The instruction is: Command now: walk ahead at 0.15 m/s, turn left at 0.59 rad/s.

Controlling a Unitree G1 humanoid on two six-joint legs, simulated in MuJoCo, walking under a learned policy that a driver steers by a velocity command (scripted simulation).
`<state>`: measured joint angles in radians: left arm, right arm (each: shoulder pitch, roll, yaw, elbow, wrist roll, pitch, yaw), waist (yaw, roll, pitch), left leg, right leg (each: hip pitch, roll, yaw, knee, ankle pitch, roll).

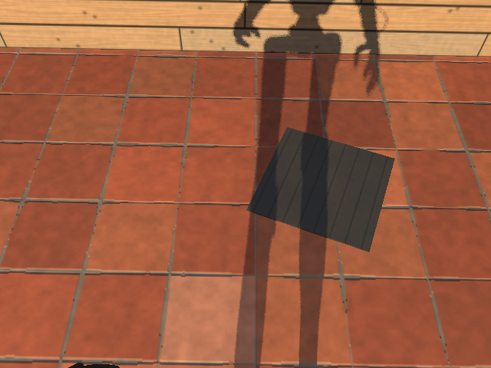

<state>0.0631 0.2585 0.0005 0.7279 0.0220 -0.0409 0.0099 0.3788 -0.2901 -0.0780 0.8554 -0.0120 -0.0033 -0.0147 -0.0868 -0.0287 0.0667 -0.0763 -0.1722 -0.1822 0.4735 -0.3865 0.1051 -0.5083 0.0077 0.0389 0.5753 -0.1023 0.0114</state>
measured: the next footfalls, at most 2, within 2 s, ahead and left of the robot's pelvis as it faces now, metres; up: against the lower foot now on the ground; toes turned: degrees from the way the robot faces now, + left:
right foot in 0.02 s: +0.17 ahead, -0.10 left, +0.00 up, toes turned +3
left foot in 0.46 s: +0.05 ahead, +0.10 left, +0.00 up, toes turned +17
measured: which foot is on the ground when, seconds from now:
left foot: down 0.00-0.02, up 0.04-0.44, down 0.46-0.88, up 0.90-1.00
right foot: up 0.00-0.00, down 0.02-0.44, up 0.46-0.84, down 0.86-1.00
